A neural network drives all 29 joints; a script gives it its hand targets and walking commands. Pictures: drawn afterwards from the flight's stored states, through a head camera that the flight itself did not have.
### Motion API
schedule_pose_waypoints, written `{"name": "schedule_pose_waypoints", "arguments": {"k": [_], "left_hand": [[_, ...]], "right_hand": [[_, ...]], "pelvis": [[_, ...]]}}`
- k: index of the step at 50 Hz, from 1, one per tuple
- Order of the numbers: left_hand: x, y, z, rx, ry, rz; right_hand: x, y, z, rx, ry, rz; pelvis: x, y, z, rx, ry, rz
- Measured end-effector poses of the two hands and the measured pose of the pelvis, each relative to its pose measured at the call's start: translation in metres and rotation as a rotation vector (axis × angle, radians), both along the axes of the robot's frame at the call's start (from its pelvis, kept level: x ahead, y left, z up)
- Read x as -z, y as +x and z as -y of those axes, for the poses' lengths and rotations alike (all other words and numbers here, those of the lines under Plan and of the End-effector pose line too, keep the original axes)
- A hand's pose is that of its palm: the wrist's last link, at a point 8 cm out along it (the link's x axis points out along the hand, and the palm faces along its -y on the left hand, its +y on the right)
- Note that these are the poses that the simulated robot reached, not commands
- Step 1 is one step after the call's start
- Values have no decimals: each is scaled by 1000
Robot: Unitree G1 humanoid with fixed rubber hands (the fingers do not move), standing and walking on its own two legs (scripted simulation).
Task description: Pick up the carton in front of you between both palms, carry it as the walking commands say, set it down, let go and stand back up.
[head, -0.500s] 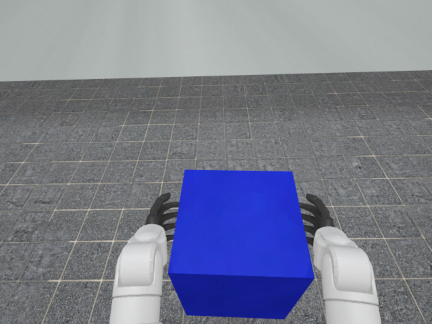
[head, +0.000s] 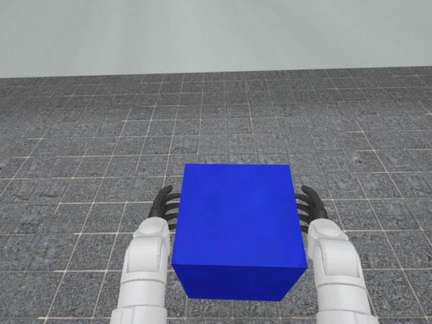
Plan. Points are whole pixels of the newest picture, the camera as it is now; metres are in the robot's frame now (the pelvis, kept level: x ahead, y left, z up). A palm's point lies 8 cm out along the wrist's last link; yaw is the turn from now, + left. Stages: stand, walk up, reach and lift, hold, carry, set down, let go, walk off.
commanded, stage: carry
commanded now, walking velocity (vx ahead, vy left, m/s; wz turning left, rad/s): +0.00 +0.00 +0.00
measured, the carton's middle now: (235, 236) +0.31 +0.00 -0.04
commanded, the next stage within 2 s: hold in 0.52 s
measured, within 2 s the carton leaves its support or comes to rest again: neither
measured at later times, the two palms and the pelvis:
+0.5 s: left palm (152, 228) +0.28 +0.16 +0.04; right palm (312, 230) +0.29 -0.14 +0.04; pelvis -0.01 +0.01 +0.00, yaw +0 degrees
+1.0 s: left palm (136, 250) +0.23 +0.17 +0.05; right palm (295, 213) +0.32 -0.11 +0.05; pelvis -0.01 -0.05 +0.02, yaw +16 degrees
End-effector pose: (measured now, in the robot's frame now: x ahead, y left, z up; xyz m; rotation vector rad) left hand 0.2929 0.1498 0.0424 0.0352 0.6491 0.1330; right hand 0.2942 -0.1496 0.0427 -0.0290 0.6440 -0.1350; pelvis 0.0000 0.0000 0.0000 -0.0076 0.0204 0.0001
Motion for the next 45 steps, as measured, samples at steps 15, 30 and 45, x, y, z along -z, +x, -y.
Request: {"name": "schedule_pose_waypoints", "arguments": {"k": [15, 30, 45], "left_hand": [[2, -8, -6, 0, 0, -12], [3, -17, -14, -4, 14, -22], [-8, -65, -42, -277, 10, -16]], "right_hand": [[2, -7, -6, -1, -1, -13], [3, -14, -14, -21, -13, -20], [-7, 18, -54, -283, 0, -13]], "pelvis": [[1, -5, -6, -3, -2, 2], [-7, -9, -9, -72, -12, 74], [-14, -9, 31, -264, 19, 134]]}}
